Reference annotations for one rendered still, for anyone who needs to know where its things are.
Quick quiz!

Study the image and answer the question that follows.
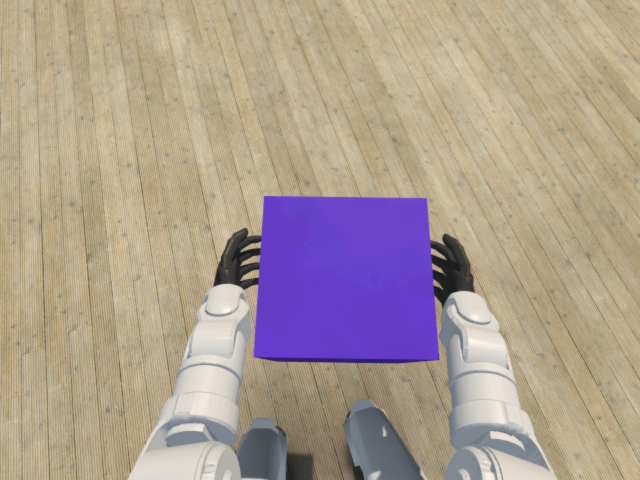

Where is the robot right upper arm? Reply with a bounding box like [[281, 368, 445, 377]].
[[444, 445, 557, 480]]

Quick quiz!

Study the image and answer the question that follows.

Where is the carton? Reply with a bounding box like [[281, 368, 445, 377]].
[[254, 196, 439, 363]]

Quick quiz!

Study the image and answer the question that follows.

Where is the robot left thigh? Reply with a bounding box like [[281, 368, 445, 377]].
[[236, 428, 287, 480]]

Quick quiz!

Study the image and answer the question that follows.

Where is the right robot forearm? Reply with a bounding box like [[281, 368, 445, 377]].
[[439, 291, 557, 479]]

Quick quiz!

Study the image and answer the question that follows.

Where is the robot right hand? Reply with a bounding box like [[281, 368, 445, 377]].
[[430, 234, 475, 308]]

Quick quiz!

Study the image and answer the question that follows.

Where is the right robot shin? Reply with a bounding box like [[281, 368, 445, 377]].
[[349, 398, 389, 420]]

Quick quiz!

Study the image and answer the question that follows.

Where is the robot left hand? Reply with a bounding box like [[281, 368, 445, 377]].
[[213, 228, 261, 290]]

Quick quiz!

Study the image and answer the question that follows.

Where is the robot left upper arm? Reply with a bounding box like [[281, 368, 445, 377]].
[[129, 441, 241, 480]]

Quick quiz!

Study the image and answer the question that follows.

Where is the left robot forearm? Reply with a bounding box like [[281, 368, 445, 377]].
[[128, 284, 251, 480]]

